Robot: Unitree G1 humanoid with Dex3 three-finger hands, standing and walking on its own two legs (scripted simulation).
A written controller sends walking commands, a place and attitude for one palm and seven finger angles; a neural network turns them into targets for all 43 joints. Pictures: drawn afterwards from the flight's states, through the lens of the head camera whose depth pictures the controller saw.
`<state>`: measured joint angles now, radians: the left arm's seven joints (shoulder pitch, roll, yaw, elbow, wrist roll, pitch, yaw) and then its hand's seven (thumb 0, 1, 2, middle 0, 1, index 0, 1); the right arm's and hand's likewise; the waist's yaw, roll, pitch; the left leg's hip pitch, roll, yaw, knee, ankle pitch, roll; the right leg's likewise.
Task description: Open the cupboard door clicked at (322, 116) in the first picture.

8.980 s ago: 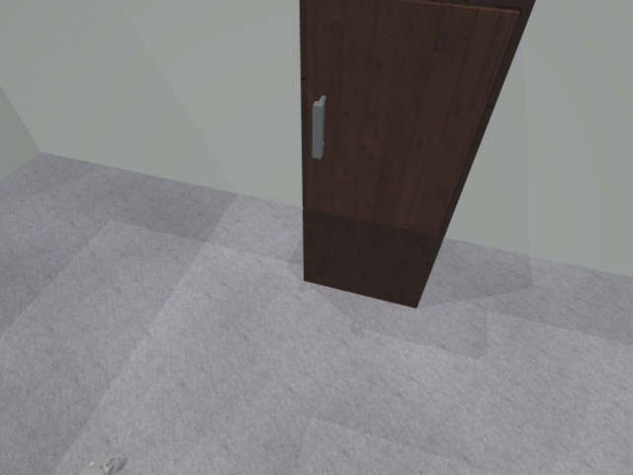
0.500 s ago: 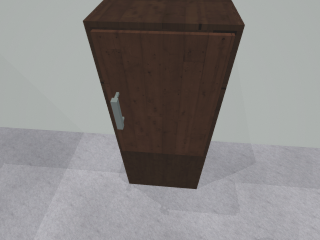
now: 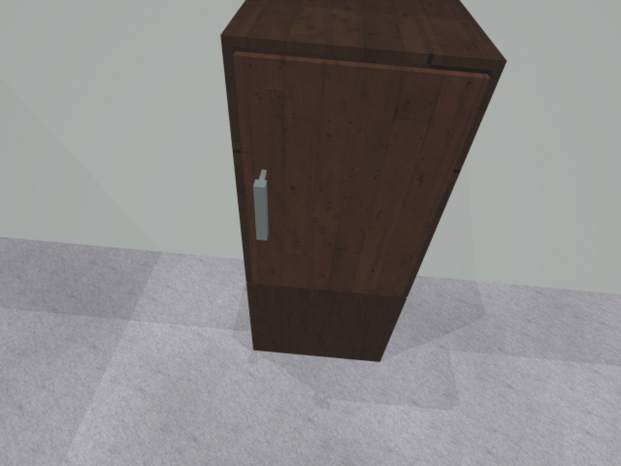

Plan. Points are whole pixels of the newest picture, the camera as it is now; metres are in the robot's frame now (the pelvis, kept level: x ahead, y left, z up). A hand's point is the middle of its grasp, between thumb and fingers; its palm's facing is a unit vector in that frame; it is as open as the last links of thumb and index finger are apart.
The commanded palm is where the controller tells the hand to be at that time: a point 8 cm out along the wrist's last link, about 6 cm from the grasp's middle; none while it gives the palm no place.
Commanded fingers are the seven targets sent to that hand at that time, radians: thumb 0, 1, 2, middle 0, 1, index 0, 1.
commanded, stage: shuffle to correct the standing spot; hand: left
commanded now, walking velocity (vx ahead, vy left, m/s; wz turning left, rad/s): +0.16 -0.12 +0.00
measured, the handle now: (262, 205) +0.61 +0.13 -0.04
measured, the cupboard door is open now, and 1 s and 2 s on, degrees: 0 0 0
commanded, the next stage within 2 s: come to a stop and stand still in 0.76 s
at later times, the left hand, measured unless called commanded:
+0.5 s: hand out of the picture -0.07 +0.15 -0.19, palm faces +0.07 -0.99 -0.08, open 7.4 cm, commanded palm none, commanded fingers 0.00 0.90 0.90 -0.20 -0.30 -0.20 -0.30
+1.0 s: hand out of the picture +0.15 +0.12 -0.16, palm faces +0.04 -0.98 -0.20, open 7.2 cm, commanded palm none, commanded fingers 0.00 0.90 0.90 -0.20 -0.30 -0.20 -0.30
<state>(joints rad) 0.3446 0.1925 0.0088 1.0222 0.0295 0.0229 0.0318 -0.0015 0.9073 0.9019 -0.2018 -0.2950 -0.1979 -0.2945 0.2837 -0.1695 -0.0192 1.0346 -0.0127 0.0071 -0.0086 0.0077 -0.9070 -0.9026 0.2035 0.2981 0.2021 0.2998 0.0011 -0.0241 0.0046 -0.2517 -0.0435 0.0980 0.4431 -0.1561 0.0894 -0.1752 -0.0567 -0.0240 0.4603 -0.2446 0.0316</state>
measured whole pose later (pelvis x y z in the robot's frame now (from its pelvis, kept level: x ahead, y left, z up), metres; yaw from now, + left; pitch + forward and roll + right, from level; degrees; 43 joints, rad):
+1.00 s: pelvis +0.07 -0.05 +0.00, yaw -1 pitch +0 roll -1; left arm 0.21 0.13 0.06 0.98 0.02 -0.03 0.03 -0.01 0.94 0.90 -0.20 -0.29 -0.20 -0.29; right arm 0.38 -0.16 -0.05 1.10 -0.02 0.02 -0.02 0.01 -0.90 -0.90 0.20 0.30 0.20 0.30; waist -0.04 0.04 0.03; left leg -0.37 0.09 0.07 0.88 -0.47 -0.01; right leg -0.26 -0.04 -0.13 0.49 -0.22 0.00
